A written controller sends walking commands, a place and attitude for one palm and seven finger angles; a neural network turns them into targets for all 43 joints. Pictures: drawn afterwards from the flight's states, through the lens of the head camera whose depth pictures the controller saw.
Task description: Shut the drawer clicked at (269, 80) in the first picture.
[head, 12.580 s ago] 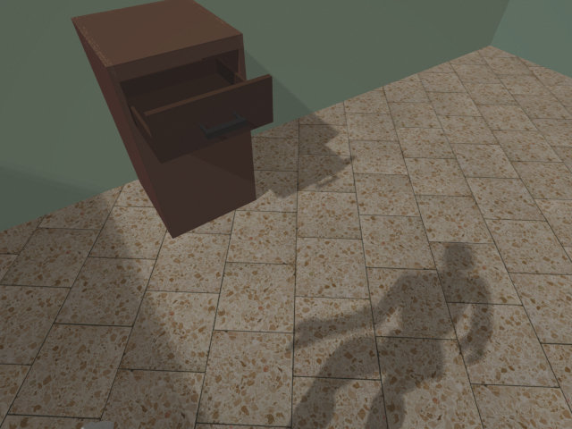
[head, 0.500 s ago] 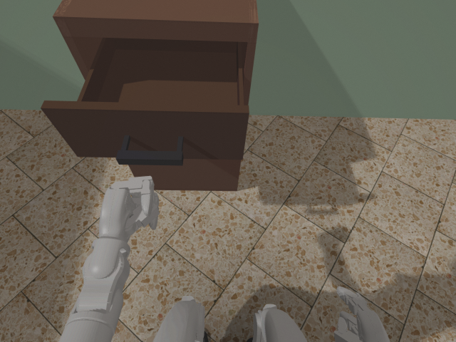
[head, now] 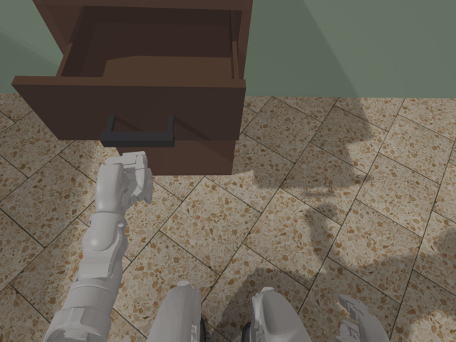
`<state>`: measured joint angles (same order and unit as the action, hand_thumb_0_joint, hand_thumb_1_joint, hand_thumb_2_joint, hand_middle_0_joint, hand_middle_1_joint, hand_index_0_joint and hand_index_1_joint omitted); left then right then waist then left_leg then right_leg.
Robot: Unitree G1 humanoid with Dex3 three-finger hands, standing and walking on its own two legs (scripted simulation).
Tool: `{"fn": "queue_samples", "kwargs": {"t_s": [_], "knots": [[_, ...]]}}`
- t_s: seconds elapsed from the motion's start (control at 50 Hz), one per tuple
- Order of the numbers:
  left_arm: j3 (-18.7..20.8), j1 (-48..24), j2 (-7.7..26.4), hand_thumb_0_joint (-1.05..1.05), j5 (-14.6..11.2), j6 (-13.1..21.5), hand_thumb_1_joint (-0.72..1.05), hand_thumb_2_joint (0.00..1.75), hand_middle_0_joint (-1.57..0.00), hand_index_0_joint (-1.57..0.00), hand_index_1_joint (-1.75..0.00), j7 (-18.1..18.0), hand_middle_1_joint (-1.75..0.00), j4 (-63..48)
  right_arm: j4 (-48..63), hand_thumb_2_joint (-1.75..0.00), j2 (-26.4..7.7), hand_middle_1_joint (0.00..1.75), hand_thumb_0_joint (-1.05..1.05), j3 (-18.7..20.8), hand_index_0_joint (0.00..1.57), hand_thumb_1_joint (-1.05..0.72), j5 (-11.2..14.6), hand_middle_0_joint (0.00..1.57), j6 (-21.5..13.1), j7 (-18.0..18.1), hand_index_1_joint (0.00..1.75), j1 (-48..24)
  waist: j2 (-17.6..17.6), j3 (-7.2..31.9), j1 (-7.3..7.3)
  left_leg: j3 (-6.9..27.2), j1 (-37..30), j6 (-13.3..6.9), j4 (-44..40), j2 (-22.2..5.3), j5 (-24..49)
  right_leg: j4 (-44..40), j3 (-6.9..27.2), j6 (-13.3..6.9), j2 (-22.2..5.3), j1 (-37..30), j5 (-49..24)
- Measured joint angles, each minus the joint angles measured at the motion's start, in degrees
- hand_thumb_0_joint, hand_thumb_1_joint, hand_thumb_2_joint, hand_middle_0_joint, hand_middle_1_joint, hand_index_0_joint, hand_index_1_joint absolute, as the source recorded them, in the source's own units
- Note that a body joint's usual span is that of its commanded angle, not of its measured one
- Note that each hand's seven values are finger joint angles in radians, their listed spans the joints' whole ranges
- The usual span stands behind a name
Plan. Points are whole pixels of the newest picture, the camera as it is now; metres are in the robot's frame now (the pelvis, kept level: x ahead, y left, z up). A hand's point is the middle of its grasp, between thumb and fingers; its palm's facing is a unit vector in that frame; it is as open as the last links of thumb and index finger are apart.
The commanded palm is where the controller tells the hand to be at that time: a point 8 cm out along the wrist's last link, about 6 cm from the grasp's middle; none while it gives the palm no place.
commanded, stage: bring the fist close to the handle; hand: left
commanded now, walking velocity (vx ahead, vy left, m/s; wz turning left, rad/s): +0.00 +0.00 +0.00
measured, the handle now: (140, 130) +0.48 +0.18 +0.02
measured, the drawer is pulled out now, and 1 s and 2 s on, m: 0.22 0.19 0.06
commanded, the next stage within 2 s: push the drawer shut in 0.26 s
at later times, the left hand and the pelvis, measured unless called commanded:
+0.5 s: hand (151, 178) +0.39 +0.14 +0.02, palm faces +0.03 -1.00 -0.04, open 3.3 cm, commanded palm +0.37 +0.20 +0.02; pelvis +0.01 +0.00 +0.00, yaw +0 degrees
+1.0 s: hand (150, 154) +0.44 +0.15 +0.02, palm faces +0.04 -1.00 -0.05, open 2.8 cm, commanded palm +0.43 +0.20 +0.02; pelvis -0.01 -0.01 -0.01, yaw +0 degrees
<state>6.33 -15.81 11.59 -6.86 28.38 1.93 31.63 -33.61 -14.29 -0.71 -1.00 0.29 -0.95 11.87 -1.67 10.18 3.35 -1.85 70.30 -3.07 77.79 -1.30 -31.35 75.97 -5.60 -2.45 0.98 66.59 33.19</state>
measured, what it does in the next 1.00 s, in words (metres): stands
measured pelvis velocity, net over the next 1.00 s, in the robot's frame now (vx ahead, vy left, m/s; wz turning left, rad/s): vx -0.01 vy -0.01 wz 0.00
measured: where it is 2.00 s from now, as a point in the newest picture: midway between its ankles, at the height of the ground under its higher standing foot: outside the picture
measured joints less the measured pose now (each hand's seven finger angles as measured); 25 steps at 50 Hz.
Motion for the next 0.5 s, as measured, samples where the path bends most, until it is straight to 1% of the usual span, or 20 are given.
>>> {"fn": "queue_samples", "kwargs": {"t_s": [0.1,0.16,0.3,0.42,0.5], "knots": [[-0.04,0.39,-0.21,0.02,-0.41,-0.72,0.9,0.9,-1.4,-1.4,-1.6,0.28,-1.6,-0.38,-0.12,-0.9,0.09,0.3,0.01,-0.18,0.2,-0.9,0.35,0.2,0.7,0.15,0.3,0.43,0.01,0.0,-0.14,-0.24,-0.72,-0.01,-0.81,-0.07,0.19,-0.66,0.28,0.03,0.1,-0.52,-0.22],[0.31,0.18,-0.09,0.02,-0.18,-0.88,0.9,0.9,-1.4,-1.4,-1.6,0.18,-1.6,0.5,-0.02,-0.9,0.19,0.3,0.01,-0.42,0.2,-0.9,0.41,0.2,0.79,0.38,0.3,0.61,0.09,-0.03,0.0,-0.1,-0.96,0.07,-1.21,-0.06,0.34,-1.09,0.17,-0.06,0.14,-0.81,-0.35],[0.7,-0.12,0.3,0.02,-0.38,0.19,0.9,0.9,-1.4,-1.4,-1.6,0.37,-1.6,1.03,-0.06,-0.9,0.21,0.3,0.01,-0.33,0.2,-0.9,0.31,0.2,0.51,0.36,0.3,0.61,0.3,0.12,0.13,0.14,-0.96,0.27,-1.26,-0.12,0.2,-1.23,-0.04,-0.25,0.25,-0.88,-0.21],[0.23,0.25,0.18,0.02,-0.52,-0.09,0.9,0.9,-1.4,-1.4,-1.6,0.69,-1.6,0.6,0.09,-0.9,-0.01,0.3,0.01,-0.07,0.2,-0.9,0.35,0.2,0.69,0.24,0.3,0.26,0.17,0.19,0.12,0.17,-1.12,0.33,-1.28,-0.1,-0.01,-1.27,-0.04,-0.26,0.26,-1.05,0.0],[0.66,-1.09,0.22,0.02,-0.1,0.14,0.9,0.9,-1.4,-1.4,-1.6,0.31,-1.6,1.97,-0.1,-0.9,-0.02,0.3,0.01,-0.14,0.2,-0.9,0.23,0.2,0.6,0.45,0.3,-0.14,0.24,0.17,0.2,0.21,-0.93,0.35,-1.15,-0.06,-0.06,-1.09,-0.08,-0.28,0.23,-0.87,0.11]]}}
